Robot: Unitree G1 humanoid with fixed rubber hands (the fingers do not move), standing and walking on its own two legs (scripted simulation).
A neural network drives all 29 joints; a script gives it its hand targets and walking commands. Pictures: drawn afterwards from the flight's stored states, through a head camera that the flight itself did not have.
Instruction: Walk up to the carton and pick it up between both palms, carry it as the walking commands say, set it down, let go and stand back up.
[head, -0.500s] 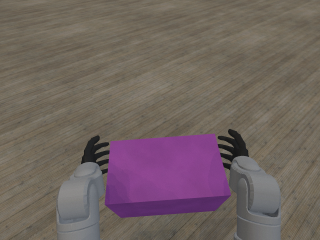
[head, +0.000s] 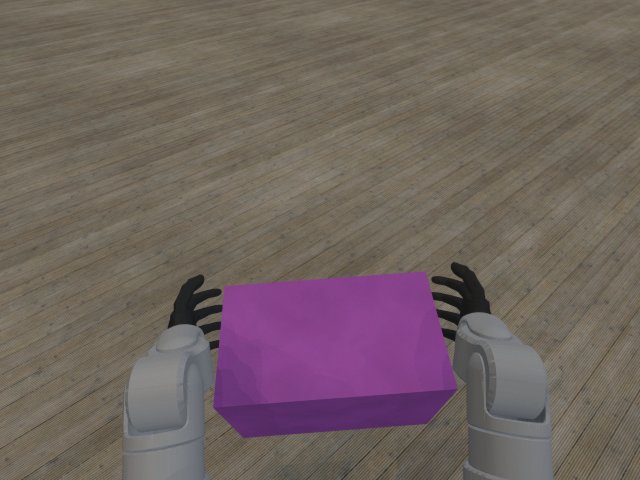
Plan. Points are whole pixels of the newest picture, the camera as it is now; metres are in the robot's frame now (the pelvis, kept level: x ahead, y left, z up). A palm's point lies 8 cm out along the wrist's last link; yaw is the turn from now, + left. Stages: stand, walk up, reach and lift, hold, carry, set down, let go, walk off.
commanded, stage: carry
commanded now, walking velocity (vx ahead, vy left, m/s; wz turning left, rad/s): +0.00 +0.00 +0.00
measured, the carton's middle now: (330, 358) +0.27 +0.00 +0.01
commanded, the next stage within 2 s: none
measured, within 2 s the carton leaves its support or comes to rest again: neither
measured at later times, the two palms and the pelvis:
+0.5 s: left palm (231, 330) +0.27 +0.12 +0.08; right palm (514, 324) +0.27 -0.21 +0.10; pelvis +0.01 -0.04 +0.00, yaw +0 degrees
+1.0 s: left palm (222, 340) +0.26 +0.13 +0.07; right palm (500, 323) +0.28 -0.20 +0.09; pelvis +0.00 -0.04 +0.00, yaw +1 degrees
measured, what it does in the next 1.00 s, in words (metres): stands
